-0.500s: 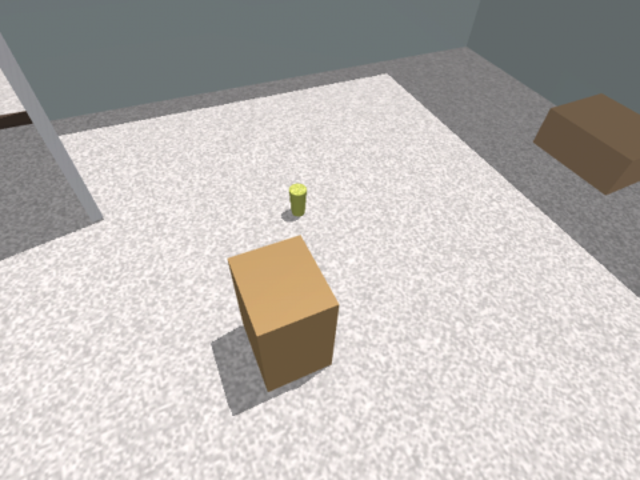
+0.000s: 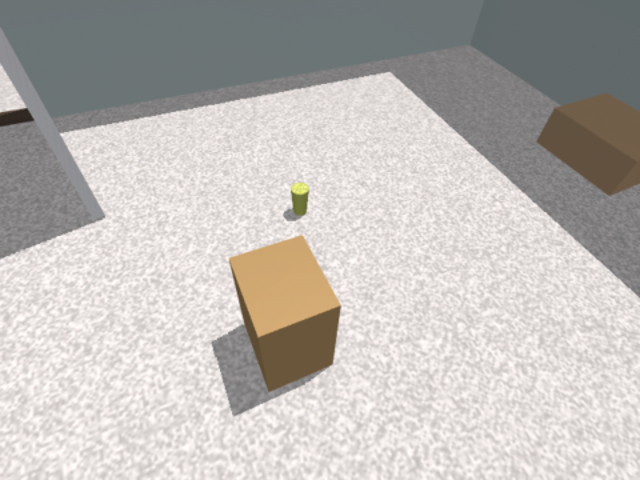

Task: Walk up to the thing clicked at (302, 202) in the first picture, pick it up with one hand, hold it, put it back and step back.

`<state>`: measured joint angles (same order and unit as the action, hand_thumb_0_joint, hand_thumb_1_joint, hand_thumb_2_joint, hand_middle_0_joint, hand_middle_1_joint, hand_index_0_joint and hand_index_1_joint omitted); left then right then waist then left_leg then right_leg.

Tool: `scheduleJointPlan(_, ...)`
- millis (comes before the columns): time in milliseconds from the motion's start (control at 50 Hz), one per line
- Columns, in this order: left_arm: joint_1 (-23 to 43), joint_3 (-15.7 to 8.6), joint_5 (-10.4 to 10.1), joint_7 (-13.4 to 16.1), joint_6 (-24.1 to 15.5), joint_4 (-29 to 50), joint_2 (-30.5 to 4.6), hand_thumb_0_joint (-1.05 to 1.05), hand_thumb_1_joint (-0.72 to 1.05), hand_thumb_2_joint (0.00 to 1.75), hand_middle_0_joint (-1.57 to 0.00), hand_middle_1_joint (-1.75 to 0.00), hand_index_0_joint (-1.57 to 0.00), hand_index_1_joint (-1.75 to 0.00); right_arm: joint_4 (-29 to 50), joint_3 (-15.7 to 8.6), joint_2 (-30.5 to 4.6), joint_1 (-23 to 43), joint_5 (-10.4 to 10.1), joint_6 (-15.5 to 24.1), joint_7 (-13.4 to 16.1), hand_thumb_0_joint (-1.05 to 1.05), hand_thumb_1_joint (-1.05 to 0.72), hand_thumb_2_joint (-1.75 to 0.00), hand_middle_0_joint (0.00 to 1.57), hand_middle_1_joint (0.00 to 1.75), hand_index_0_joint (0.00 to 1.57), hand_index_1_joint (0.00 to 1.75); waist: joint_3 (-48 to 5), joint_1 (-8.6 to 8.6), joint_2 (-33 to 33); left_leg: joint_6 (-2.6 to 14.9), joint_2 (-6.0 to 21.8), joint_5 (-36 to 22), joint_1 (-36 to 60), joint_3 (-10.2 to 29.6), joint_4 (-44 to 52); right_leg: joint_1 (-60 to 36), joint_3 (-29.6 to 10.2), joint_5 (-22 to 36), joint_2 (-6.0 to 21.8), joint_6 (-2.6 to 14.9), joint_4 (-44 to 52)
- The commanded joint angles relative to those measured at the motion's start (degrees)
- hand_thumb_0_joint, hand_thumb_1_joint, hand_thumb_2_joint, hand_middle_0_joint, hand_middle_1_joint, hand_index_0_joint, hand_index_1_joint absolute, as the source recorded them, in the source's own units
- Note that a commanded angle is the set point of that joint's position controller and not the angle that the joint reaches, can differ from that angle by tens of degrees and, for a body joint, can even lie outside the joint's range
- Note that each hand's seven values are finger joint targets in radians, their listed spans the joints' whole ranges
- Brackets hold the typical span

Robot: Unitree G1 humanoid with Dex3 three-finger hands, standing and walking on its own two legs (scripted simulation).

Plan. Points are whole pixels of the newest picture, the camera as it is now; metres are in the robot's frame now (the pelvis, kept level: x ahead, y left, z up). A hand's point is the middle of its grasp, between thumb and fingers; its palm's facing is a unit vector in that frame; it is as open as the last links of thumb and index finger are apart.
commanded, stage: stand
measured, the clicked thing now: (300, 200) +1.28 +0.09 -0.71
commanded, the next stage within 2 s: walk up in 0.62 s
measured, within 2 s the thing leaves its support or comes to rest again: neither
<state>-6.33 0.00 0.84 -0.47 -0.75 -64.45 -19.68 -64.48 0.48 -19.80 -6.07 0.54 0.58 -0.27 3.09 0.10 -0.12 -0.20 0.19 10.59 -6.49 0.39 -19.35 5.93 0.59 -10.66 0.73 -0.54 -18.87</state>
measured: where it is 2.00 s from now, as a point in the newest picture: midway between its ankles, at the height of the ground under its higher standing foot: outside the picture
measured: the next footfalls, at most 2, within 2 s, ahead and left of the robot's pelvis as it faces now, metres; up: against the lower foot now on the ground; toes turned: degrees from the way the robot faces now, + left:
right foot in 1.24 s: -0.05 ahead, -0.07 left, +0.00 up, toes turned -39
left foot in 1.56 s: +0.18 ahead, +0.06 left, +0.00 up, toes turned -52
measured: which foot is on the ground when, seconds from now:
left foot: down 0.00-1.00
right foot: down 0.00-0.86, up 0.88-1.00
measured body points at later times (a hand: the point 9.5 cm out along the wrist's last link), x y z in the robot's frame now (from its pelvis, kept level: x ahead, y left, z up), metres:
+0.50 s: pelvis +0.00 +0.00 +0.00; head +0.01 +0.00 +0.45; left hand +0.08 +0.30 -0.13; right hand +0.08 -0.30 -0.13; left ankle +0.00 +0.12 -0.75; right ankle +0.00 -0.12 -0.75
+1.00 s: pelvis -0.02 +0.07 -0.01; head +0.04 +0.07 +0.44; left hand +0.19 +0.34 -0.13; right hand -0.02 -0.28 -0.10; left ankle +0.02 +0.17 -0.75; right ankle -0.05 -0.08 -0.68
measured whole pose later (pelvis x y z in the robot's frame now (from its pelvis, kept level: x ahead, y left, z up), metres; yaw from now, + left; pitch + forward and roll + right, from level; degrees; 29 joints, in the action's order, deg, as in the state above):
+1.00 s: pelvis -0.02 +0.07 -0.01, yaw -24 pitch -2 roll -2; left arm -13.5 -4.7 2.5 -1.5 3.1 -46.0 -24.6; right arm -47.2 -5.0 -21.3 -6.4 1.7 -1.6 -1.3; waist 8.3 0.5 -1.7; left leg 1.6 1.2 16.3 -10.3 -1.6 -28.4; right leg 27.2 -4.9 -23.2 -3.0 -1.2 -57.9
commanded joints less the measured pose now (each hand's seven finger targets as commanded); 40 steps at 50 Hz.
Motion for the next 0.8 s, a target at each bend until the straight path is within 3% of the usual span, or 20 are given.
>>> scheduleJointPlan(0, 2.11, -2.08, -0.41, 1.09, -1.32, 3.68, -12.27, 0.00, 0.90, 0.90, -0.20, -0.30, -0.20, -0.30, 3.63, -2.48, -11.83, 2.03, -0.16, 1.38, 0.74, 0.00, -0.90, -0.90, 0.20, 0.30, 0.20, 0.30, -4.56, -0.28, 0.16, 1.69, 6.92, -9.34, 0.74, 5.14, 2.88, -0.45, -5.18, 8.82, 6.89, 1.94, 2.82)
scheduleJointPlan(580, 1.59, -2.11, -0.36, 1.07, -1.08, 3.71, -12.30, 0.00, 0.90, 0.90, -0.20, -0.30, -0.20, -0.30, 3.53, -2.61, -12.13, 1.91, -0.10, 1.29, 0.86, 0.00, -0.90, -0.90, 0.20, 0.30, 0.20, 0.30, -4.67, -0.07, -0.21, 1.56, 6.93, -9.22, 1.32, 5.26, 3.31, -0.76, -4.99, 7.66, 6.89, 2.01, 3.37)
scheduleJointPlan(600, -2.03, -4.33, 1.10, 0.89, 0.30, 9.23, -15.93, 0.00, 0.90, 0.90, -0.20, -0.30, -0.20, -0.30, 8.38, -7.71, -18.98, 6.10, 0.71, 0.63, 0.00, 0.00, -0.90, -0.90, 0.20, 0.30, 0.20, 0.30, 0.18, -0.82, 2.14, 1.12, 2.84, -1.64, 4.06, -2.70, -7.97, 10.87, -15.49, 17.66, 7.12, 5.19, -0.53)
scheduleJointPlan(620, -3.85, -4.65, 1.24, 0.92, 0.29, 10.19, -16.32, 0.00, 0.90, 0.90, -0.20, -0.30, -0.20, -0.30, 10.21, -7.47, -16.60, 6.09, 0.71, 0.16, -0.23, 0.00, -0.90, -0.90, 0.20, 0.30, 0.20, 0.30, -0.36, -0.37, 0.73, 1.52, 1.57, 1.97, 1.38, -0.73, -11.56, 11.24, -19.57, 20.16, 9.14, 7.08, -1.76)
scheduleJointPlan(640, -3.21, -5.51, 1.71, 1.06, 0.04, 11.62, -17.86, 0.00, 0.90, 0.90, -0.20, -0.30, -0.20, -0.30, 11.20, -7.35, -14.80, 4.89, -0.02, -0.03, -0.50, 0.00, -0.90, -0.90, 0.20, 0.30, 0.20, 0.30, -1.71, -0.53, -5.16, 0.84, 0.22, 6.21, -5.35, 0.18, -14.38, 6.62, -24.48, 20.92, 10.85, 9.68, -2.17)
scheduleJointPlan(680, -4.25, -7.06, 2.35, 1.52, -0.18, 15.27, -19.89, 0.00, 0.90, 0.90, -0.20, -0.30, -0.20, -0.30, 13.26, -7.46, -13.02, 3.64, 0.25, -0.72, -1.06, 0.00, -0.90, -0.90, 0.20, 0.30, 0.20, 0.30, -4.39, 0.19, -14.21, 0.63, -2.25, 21.29, -14.16, 5.72, -25.51, 1.57, -36.33, 22.92, 16.44, 15.39, -0.83)
scheduleJointPlan(700, -4.34, -7.01, 2.49, 1.72, -0.38, 17.14, -18.89, 0.00, 0.90, 0.90, -0.20, -0.30, -0.20, -0.30, 14.20, -7.79, -12.90, 3.65, 0.12, -0.98, -1.16, 0.00, -0.90, -0.90, 0.20, 0.30, 0.20, 0.30, -5.34, -0.21, -12.56, 0.58, -1.22, 22.49, -15.24, 8.34, -26.28, 0.41, -36.18, 22.59, 15.47, 15.90, -1.63)
scheduleJointPlan(720, -4.90, -6.83, 2.42, 1.86, -0.41, 18.59, -17.74, 0.00, 0.90, 0.90, -0.20, -0.30, -0.20, -0.30, 14.95, -8.15, -13.11, 3.60, -0.07, -1.05, -1.21, 0.00, -0.90, -0.90, 0.20, 0.30, 0.20, 0.30, -6.23, -0.31, -11.75, 0.81, -1.11, 21.04, -15.52, 8.46, -26.51, 0.33, -34.97, 24.21, 13.50, 14.84, -3.02)
scheduleJointPlan(760, -4.01, -6.80, 2.44, 1.87, -0.28, 21.29, -16.36, 0.00, 0.90, 0.90, -0.20, -0.30, -0.20, -0.30, 16.19, -8.44, -12.94, 1.31, 0.13, -0.92, -1.02, 0.00, -0.90, -0.90, 0.20, 0.30, 0.20, 0.30, -8.12, -1.68, -10.23, 0.54, -1.61, 16.52, -11.89, 6.34, -21.37, 2.59, -32.00, 25.78, 9.70, 11.61, -5.59)
scheduleJointPlan(780, -4.40, -6.76, 2.17, 1.64, 0.11, 22.31, -15.52, 0.00, 0.90, 0.90, -0.20, -0.30, -0.20, -0.30, 16.77, -8.57, -12.09, 0.27, 0.31, -0.89, -1.00, 0.00, -0.90, -0.90, 0.20, 0.30, 0.20, 0.30, -8.90, -2.02, -8.13, 0.40, -2.87, 13.45, -6.68, 4.27, -15.01, 5.58, -29.23, 25.02, 6.45, 9.79, -7.26)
